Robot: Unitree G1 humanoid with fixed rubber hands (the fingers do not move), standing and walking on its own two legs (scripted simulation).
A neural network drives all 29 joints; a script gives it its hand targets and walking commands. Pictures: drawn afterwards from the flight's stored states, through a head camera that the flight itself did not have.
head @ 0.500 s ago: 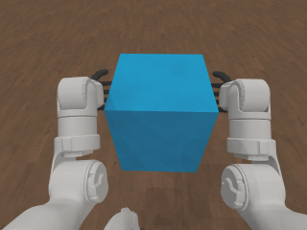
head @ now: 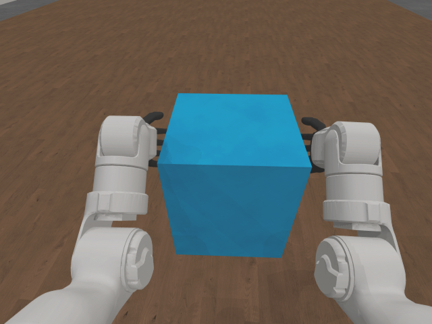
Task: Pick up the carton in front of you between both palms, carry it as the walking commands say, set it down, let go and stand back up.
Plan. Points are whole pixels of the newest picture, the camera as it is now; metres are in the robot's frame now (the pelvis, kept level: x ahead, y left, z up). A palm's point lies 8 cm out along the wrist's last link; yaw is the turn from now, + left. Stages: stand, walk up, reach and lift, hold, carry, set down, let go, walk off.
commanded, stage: carry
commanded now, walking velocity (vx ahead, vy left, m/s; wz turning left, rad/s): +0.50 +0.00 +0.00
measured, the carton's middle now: (230, 176) +0.38 +0.00 +0.12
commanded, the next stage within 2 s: none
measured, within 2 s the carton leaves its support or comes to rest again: neither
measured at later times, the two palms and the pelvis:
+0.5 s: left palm (158, 117) +0.60 +0.19 +0.11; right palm (272, 122) +0.59 -0.10 +0.11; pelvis +0.27 +0.05 +0.03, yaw -2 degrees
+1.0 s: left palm (179, 78) +0.83 +0.17 +0.12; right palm (270, 80) +0.85 -0.13 +0.11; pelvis +0.58 +0.01 +0.03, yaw +1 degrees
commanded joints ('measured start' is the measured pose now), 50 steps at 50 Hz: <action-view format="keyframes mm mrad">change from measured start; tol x16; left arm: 1 -684 -1121 -411 -45 -445 -15 -214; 9 -705 -1241 -523 -287 -502 -80 -219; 35 326 -1112 -843 -673 -347 -110 -259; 50 299 -1114 -885 -721 -419 -136 -291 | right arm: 1 -714 1106 408 -31 392 -37 223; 19 -290 1230 631 -264 372 -140 240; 28 -14 1181 815 -718 371 -168 258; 35 300 1098 845 -665 348 -142 294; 50 296 1126 876 -699 357 -169 282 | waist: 1 41 -165 -375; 15 7 -149 -342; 20 -50 301 -444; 23 -50 79 -366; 34 -28 144 -218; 36 -18 65 -246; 38 14 -336 -273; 42 1 -58 -207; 50 -2 -133 -129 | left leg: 1 -532 -35 -72 405 -36 -2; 16 88 -10 138 -606 435 -19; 20 739 395 -507 -573 583 250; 33 376 213 29 -608 630 72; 36 103 154 130 -337 539 5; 38 -374 -26 100 133 -8 -56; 40 -481 53 -48 280 -68 -7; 50 -265 60 70 -326 336 -30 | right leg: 1 732 -367 666 -213 156 -212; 7 527 -277 338 -328 -1 -120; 16 548 -175 24 -104 379 13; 21 -315 -32 115 524 -376 95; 35 314 -2 -110 -197 78 74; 36 489 -41 -63 -169 7 57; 38 774 -411 616 -334 -93 -146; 40 674 -411 550 -322 84 -157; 50 439 -267 110 -447 -39 -39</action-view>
